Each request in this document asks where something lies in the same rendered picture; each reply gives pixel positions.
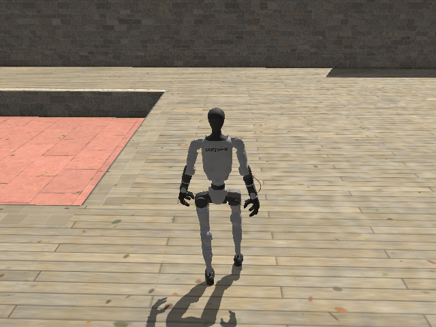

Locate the robot right foot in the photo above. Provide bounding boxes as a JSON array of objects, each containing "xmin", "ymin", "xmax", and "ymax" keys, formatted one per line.
[{"xmin": 234, "ymin": 254, "xmax": 243, "ymax": 267}]

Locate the robot right hand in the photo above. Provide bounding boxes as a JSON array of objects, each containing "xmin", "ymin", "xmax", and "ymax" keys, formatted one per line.
[{"xmin": 244, "ymin": 198, "xmax": 260, "ymax": 217}]

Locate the robot right forearm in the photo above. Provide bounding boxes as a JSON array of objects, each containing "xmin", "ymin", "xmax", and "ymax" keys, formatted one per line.
[{"xmin": 243, "ymin": 165, "xmax": 258, "ymax": 200}]

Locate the robot left upper arm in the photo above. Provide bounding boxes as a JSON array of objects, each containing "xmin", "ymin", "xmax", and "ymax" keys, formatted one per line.
[{"xmin": 185, "ymin": 138, "xmax": 203, "ymax": 176}]

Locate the robot right upper arm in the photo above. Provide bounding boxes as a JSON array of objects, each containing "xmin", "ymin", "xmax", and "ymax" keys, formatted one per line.
[{"xmin": 231, "ymin": 137, "xmax": 249, "ymax": 176}]

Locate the robot left forearm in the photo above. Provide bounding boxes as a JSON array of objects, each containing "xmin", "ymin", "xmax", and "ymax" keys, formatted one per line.
[{"xmin": 180, "ymin": 165, "xmax": 192, "ymax": 193}]

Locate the robot left shin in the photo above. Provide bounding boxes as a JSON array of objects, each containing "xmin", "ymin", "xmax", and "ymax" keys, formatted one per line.
[{"xmin": 200, "ymin": 232, "xmax": 213, "ymax": 276}]

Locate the robot left hand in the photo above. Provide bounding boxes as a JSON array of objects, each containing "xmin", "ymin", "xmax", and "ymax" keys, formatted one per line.
[{"xmin": 178, "ymin": 191, "xmax": 194, "ymax": 206}]

